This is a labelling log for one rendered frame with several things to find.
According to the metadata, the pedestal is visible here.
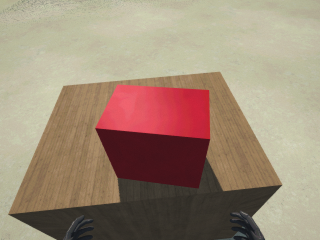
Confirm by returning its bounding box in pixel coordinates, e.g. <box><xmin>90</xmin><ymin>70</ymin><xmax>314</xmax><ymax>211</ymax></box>
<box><xmin>8</xmin><ymin>71</ymin><xmax>283</xmax><ymax>240</ymax></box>

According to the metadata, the carton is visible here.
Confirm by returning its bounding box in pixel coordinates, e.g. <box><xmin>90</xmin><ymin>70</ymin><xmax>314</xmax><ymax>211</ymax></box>
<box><xmin>95</xmin><ymin>84</ymin><xmax>210</xmax><ymax>189</ymax></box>

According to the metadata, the robot right hand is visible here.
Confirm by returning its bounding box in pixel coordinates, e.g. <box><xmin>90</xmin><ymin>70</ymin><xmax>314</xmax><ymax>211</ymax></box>
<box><xmin>229</xmin><ymin>210</ymin><xmax>265</xmax><ymax>240</ymax></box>

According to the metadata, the robot left hand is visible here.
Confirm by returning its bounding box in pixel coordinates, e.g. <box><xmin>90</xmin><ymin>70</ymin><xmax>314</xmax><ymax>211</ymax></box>
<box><xmin>63</xmin><ymin>215</ymin><xmax>94</xmax><ymax>240</ymax></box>

